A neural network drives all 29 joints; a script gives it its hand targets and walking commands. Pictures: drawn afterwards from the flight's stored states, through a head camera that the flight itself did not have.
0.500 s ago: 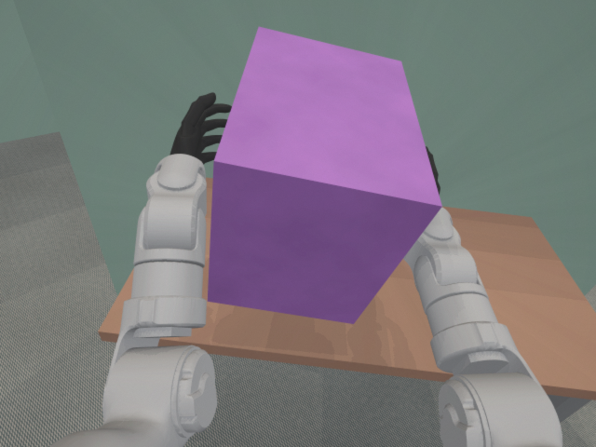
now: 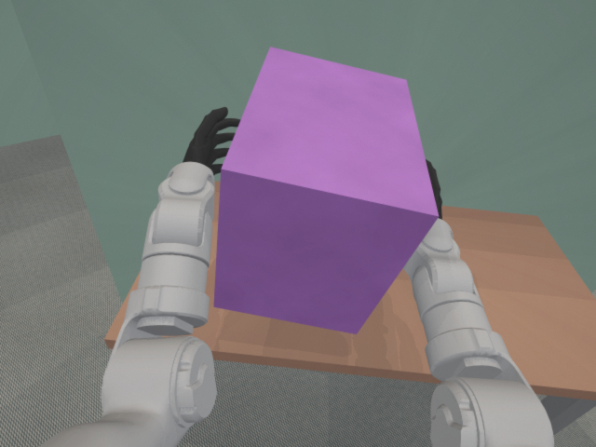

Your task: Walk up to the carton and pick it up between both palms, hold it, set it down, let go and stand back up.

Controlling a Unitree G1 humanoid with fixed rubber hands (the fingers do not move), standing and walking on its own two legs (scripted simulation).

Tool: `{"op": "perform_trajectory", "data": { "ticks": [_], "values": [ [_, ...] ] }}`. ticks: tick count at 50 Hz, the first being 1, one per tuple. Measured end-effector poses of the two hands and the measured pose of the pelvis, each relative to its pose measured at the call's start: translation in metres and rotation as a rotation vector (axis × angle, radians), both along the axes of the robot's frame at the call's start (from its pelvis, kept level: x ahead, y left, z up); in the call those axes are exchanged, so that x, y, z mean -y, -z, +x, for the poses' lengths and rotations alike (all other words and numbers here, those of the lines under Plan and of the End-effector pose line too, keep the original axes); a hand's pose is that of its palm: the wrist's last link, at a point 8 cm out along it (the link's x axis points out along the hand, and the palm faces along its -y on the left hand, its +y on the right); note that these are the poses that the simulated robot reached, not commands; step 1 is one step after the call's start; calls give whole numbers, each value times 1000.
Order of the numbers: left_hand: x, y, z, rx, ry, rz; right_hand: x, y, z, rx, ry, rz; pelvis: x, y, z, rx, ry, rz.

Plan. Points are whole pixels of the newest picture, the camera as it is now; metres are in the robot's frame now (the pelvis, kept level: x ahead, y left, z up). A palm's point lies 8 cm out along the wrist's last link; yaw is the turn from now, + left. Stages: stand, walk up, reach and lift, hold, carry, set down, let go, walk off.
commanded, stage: set down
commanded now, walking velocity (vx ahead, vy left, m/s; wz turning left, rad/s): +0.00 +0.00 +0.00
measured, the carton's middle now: (313, 189) +0.43 -0.03 +0.17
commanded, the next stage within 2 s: none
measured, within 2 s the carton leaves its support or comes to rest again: rests again in 1.92 s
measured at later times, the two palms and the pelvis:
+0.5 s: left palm (210, 179) +0.44 +0.11 +0.18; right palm (419, 226) +0.37 -0.18 +0.15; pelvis +0.01 +0.01 +0.00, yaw -1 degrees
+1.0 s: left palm (217, 181) +0.46 +0.10 +0.16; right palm (418, 230) +0.38 -0.18 +0.14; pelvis +0.02 +0.01 +0.00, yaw -1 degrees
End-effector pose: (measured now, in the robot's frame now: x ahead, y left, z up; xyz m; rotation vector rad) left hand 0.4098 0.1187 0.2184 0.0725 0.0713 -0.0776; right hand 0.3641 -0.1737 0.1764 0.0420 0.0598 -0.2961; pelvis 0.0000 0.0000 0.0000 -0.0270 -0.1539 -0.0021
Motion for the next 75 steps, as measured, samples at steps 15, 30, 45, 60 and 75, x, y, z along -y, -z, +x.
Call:
{"op": "perform_trajectory", "data": {
  "ticks": [15,30,45,60,75],
  "values": [
    [4,19,18,-26,46,10,3,13,6,3,42,11,-6,0,8,-17,6,0],
    [9,41,32,-66,80,10,7,26,9,-14,77,16,-10,0,15,-45,11,-2],
    [14,50,46,-97,117,8,11,33,13,-25,111,26,-12,0,19,-65,21,1],
    [14,72,60,-145,142,0,9,50,19,-60,136,25,-15,0,24,-104,30,2],
    [19,83,77,-176,169,11,12,60,29,-88,162,32,-16,0,32,-159,33,-1]
  ]
}}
